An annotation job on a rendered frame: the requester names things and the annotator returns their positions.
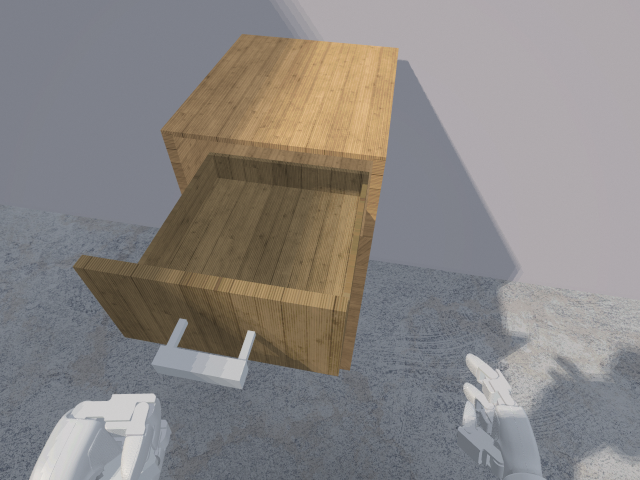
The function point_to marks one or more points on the handle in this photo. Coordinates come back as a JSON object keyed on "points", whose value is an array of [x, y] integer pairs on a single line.
{"points": [[203, 367]]}

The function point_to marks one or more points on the drawer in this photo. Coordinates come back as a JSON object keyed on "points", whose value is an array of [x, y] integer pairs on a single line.
{"points": [[252, 244]]}

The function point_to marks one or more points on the right robot hand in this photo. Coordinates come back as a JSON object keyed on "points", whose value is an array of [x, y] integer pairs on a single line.
{"points": [[503, 419]]}

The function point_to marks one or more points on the left robot hand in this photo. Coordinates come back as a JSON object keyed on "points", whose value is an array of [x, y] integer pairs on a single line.
{"points": [[119, 438]]}

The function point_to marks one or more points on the cabinet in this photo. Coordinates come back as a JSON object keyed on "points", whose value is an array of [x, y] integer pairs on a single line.
{"points": [[302, 101]]}

